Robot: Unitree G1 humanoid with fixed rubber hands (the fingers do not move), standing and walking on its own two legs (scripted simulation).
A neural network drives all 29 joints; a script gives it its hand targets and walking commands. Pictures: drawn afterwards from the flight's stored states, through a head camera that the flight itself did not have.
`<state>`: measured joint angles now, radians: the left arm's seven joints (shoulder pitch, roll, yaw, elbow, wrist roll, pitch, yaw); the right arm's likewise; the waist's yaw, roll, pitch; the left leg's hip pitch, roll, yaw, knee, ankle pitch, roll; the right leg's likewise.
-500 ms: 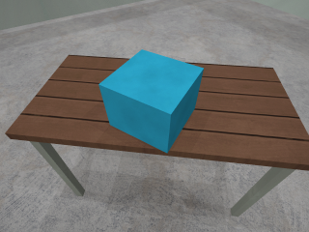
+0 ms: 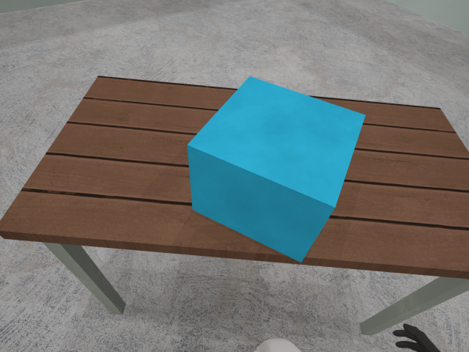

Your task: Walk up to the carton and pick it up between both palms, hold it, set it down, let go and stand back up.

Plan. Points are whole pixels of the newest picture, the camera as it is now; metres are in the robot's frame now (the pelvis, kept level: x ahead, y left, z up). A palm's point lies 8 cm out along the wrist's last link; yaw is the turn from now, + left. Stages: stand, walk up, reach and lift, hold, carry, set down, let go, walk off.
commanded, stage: walk up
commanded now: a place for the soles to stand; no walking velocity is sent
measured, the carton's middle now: (274, 165) +0.45 -0.08 +0.05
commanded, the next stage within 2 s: none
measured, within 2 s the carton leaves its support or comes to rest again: neither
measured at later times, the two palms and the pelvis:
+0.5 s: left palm (64, 307) +0.23 +0.29 -0.07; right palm (438, 343) +0.15 -0.34 -0.06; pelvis +0.05 -0.01 +0.00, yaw -6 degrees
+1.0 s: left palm (80, 314) +0.22 +0.26 -0.08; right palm out of the picture +0.10 -0.37 -0.07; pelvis +0.04 -0.03 +0.01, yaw -8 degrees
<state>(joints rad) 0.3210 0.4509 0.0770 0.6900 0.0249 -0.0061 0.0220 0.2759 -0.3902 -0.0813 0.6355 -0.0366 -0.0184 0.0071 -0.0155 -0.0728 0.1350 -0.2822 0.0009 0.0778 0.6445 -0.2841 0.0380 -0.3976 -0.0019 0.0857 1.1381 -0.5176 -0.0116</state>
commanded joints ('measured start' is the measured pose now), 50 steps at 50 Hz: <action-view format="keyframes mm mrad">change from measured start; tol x16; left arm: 1 56 131 36 -67 9 17 -5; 50 -295 158 -10 204 -44 13 -37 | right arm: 1 22 -222 -54 -94 3 -22 -20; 50 -151 -249 -3 187 53 -10 -12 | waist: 1 -3 141 -30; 8 15 263 -101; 14 6 -52 -169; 50 11 101 -142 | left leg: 1 12 328 -357 -317 141 201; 7 100 297 -190 -149 604 131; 12 -34 190 -115 15 288 -18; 16 174 60 -87 -12 -34 -24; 23 51 227 -118 -164 243 40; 37 215 53 -99 -129 -140 -8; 45 143 184 -102 -271 118 8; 50 142 161 -86 -291 -31 -4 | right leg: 1 -55 -54 72 -66 50 22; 8 149 -29 -39 -400 167 7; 13 206 -186 187 -590 714 -139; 19 147 -42 80 -486 464 -32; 29 181 -52 75 -543 514 -35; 37 5 -164 290 -798 303 -128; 50 161 -79 139 -722 448 -42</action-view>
